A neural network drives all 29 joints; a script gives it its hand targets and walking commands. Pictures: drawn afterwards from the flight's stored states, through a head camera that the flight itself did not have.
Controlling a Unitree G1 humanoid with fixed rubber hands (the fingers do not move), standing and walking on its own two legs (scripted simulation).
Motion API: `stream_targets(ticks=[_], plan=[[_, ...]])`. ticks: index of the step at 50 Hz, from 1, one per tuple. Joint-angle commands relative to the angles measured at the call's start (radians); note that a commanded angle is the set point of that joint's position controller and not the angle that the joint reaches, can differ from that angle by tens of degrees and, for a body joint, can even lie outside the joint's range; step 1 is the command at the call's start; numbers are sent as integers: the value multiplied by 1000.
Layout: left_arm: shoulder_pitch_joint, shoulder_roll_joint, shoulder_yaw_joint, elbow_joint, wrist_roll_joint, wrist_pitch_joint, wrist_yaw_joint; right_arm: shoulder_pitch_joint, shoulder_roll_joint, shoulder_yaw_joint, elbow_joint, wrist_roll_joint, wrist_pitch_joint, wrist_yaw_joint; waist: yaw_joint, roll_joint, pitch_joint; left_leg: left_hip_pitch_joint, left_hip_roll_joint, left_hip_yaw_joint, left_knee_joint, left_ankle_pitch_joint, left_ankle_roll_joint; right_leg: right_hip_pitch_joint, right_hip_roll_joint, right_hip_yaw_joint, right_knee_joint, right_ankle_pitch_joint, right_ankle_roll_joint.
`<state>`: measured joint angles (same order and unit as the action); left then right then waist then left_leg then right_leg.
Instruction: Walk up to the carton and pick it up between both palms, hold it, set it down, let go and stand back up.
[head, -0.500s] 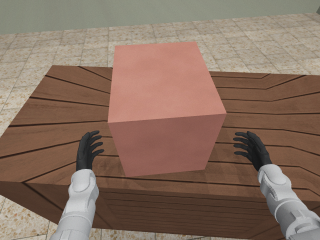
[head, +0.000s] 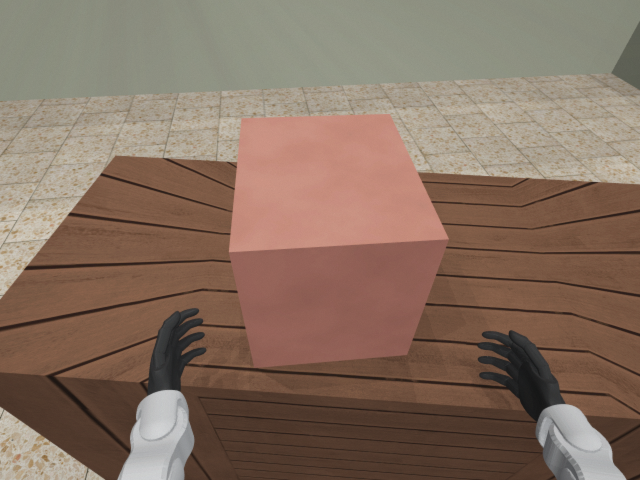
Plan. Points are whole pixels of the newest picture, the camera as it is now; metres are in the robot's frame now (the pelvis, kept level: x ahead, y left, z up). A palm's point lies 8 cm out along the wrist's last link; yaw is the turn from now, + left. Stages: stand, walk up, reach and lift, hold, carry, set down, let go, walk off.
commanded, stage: set down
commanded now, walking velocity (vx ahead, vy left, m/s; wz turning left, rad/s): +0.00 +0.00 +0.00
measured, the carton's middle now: (324, 236) +0.47 +0.04 +0.03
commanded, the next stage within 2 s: let go in 1.94 s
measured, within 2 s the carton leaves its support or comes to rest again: neither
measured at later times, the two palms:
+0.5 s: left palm (169, 404) +0.22 +0.22 -0.02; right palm (539, 427) +0.21 -0.24 -0.03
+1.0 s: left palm (171, 413) +0.21 +0.22 -0.03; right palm (532, 428) +0.21 -0.23 -0.03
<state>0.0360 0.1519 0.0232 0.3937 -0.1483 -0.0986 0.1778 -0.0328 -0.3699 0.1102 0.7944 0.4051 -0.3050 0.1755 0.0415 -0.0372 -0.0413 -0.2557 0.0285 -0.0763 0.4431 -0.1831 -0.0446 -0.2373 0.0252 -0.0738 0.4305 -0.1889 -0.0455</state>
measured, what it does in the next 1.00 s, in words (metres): stands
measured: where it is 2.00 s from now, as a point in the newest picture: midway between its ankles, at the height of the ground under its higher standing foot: outside the picture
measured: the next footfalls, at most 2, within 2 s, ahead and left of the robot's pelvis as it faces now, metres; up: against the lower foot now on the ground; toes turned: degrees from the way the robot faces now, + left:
none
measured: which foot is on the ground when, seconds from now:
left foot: down 0.00-1.00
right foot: down 0.00-1.00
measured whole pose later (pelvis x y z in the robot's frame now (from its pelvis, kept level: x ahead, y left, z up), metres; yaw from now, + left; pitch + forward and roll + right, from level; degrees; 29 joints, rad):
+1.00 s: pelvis +0.03 +0.00 +0.00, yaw +0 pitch -4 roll -1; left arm 0.23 0.15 0.01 0.26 -0.10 0.09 0.11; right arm 0.21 -0.29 0.05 0.61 0.28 -0.23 0.09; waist 0.04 -0.04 0.03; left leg -0.12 0.03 -0.08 0.42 -0.23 -0.04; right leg -0.09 0.03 -0.07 0.39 -0.22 -0.04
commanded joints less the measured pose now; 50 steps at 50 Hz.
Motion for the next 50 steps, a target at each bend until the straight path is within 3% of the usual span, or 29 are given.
stream_targets(ticks=[1, 2, 5, 9, 14, 15, 17, 19, 22, 23, 24, 25, 26, 28, 29, 31, 32, 34, 35, 36, 37, 38, 39, 41, 44, 45, 46, 48, 50], plan=[[37, 65, -35, -324, 52, -14, 8, 31, -168, -170, -290, -27, -31, 6, -89, -30, -99, 84, -40, 63, -117, -54, 58, 118, -45, 139, -145, -108, 30], [-38, 80, -22, -297, 41, -16, 5, -17, -130, -154, -315, -36, -32, -4, -63, -20, -95, 64, -46, 86, -118, -72, 54, 97, -52, 151, -145, -125, 39], [1, 75, -41, -348, 40, 2, 2, 46, -137, -174, -357, -45, -19, -6, -85, -1, -91, 96, -37, 78, -119, -83, 53, 93, -50, 146, -142, -128, 29], [39, 62, -40, -393, 44, 9, 4, 95, -112, -156, -412, -52, -18, -10, -75, -17, -71, 111, -38, 83, -112, -39, 50, 83, -39, 137, -131, -85, 30], [125, 58, -22, -283, 73, 46, -26, 196, -104, -164, -329, -92, 11, -38, -85, 5, -12, 143, -52, 103, -119, 31, 42, 104, -44, 144, -146, 13, 37], [102, 73, -19, -427, 44, 20, -11, 174, -123, -181, -463, -68, -15, -36, -74, 3, -62, 159, -43, 94, -112, 72, 40, 99, -29, 126, -132, 35, 32], [162, 72, -31, -348, 48, 34, -28, 207, -98, -165, -424, -84, -6, -45, -76, -4, -35, 156, -49, 93, -108, 84, 42, 97, -33, 131, -145, 63, 33], [157, 72, -29, -371, 47, 28, -31, 209, -99, -160, -444, -84, -4, -48, -73, 2, -46, 163, -44, 96, -115, 79, 38, 103, -27, 130, -142, 56, 27], [155, 83, -25, -291, 68, 52, -39, 224, -87, -174, -362, -117, 14, -54, -82, 27, 3, 165, -50, 104, -119, 46, 36, 91, -33, 128, -150, 25, 32], [149, 112, -7, -367, 59, 40, -38, 221, -79, -174, -421, -112, 9, -59, -67, -6, -27, 158, -46, 104, -113, 50, 35, 98, -35, 135, -145, 21, 36], [147, 94, -23, -383, 53, 42, -36, 218, -77, -181, -429, -131, 12, -63, -81, 9, -35, 168, -48, 100, -115, 60, 38, 104, -32, 125, -148, 28, 32], [152, 112, -15, -383, 36, 30, -35, 223, -66, -186, -443, -117, 4, -67, -67, 1, -47, 149, -49, 103, -108, 62, 40, 106, -33, 127, -141, 36, 36], [158, 102, -23, -314, 63, 49, -34, 216, -79, -195, -349, -128, 21, -59, -74, 41, -5, 164, -43, 106, -122, 51, 31, 93, -28, 123, -147, 25, 27], [171, 83, -30, -303, 78, 63, -33, 225, -71, -181, -325, -135, 29, -51, -73, 52, -14, 174, -36, 102, -127, 62, 23, 109, -26, 121, -155, 23, 21], [157, 107, -16, -374, 67, 55, -32, 203, -75, -190, -406, -133, 22, -57, -58, 30, -36, 171, -39, 106, -117, 82, 28, 110, -26, 111, -146, 42, 30], [180, 87, -30, -308, 84, 78, -39, 230, -87, -197, -354, -150, 31, -58, -74, 30, -10, 179, -35, 95, -130, 57, 24, 86, -19, 112, -157, 15, 18], [156, 98, -28, -395, 62, 67, -26, 229, -84, -198, -416, -137, 27, -54, -71, 31, -46, 184, -34, 93, -128, 73, 27, 101, -21, 110, -154, 18, 23], [174, 90, -18, -231, 92, 97, -54, 234, -47, -172, -298, -176, 52, -64, -81, 32, 25, 156, -44, 108, -129, 17, 35, 107, -35, 127, -172, -4, 23], [174, 106, -16, -239, 88, 102, -60, 235, -54, -190, -305, -186, 60, -72, -81, 28, 31, 162, -43, 113, -135, 25, 33, 106, -36, 120, -172, 3, 32], [167, 113, -5, -327, 72, 94, -58, 239, -43, -190, -388, -182, 51, -77, -73, -7, -38, 166, -41, 114, -133, 60, 35, 140, -33, 117, -162, 43, 35], [189, 92, -22, -258, 87, 110, -57, 260, -46, -192, -294, -189, 60, -72, -80, 42, 30, 169, -41, 97, -138, 64, 29, 118, -33, 117, -167, 48, 27], [175, 127, -9, -351, 77, 95, -49, 237, -38, -194, -384, -179, 45, -74, -64, 36, -40, 179, -40, 103, -129, 95, 26, 147, -27, 106, -158, 60, 30], [188, 99, -24, -259, 93, 113, -55, 231, -68, -208, -312, -198, 60, -73, -81, 25, 23, 168, -42, 104, -137, 72, 25, 114, -24, 105, -166, 48, 29], [185, 133, 3, -331, 84, 109, -66, 256, -32, -185, -380, -181, 57, -87, -76, 14, -12, 168, -48, 112, -127, 96, 36, 155, -29, 110, -163, 90, 39], [193, 124, -8, -264, 99, 133, -75, 254, -13, -178, -298, -210, 74, -91, -79, 38, 59, 177, -45, 104, -136, 71, 32, 126, -30, 107, -178, 46, 32], [187, 103, -21, -217, 100, 151, -84, 257, -5, -173, -245, -221, 93, -94, -102, 54, 102, 174, -46, 110, -149, 43, 31, 110, -40, 112, -190, 13, 34], [182, 115, -10, -252, 100, 155, -84, 245, 5, -166, -299, -219, 95, -98, -81, 27, 67, 171, -43, 107, -148, 35, 36, 118, -38, 108, -188, -12, 34], [150, 124, -3, -237, 113, 178, -85, 240, 16, -183, -270, -252, 118, -103, -86, 42, 91, 161, -42, 113, -153, -15, 36, 100, -40, 105, -192, -68, 30], [162, 141, -6, -260, 97, 179, -88, 245, 35, -167, -329, -239, 120, -107, -88, 29, 80, 159, -40, 119, -148, -7, 46, 114, -42, 107, -192, -53, 38]])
